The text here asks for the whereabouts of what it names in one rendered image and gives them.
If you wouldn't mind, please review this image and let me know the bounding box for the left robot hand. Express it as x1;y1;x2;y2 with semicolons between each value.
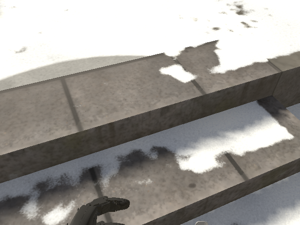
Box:
67;196;130;225

